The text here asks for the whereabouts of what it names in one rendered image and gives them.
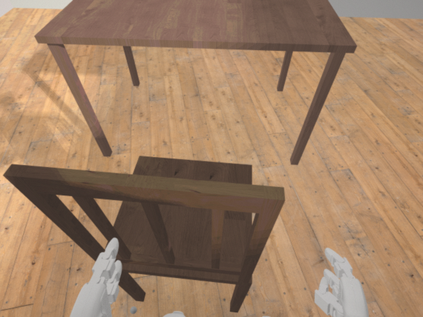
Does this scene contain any left robot hand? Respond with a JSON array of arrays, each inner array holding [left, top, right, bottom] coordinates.
[[70, 238, 122, 317]]

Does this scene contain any chair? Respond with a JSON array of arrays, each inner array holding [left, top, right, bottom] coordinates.
[[3, 156, 285, 312]]

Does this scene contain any right robot hand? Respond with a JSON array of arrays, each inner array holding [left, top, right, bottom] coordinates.
[[315, 248, 369, 317]]

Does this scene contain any table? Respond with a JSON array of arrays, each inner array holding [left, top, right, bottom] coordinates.
[[34, 0, 357, 165]]

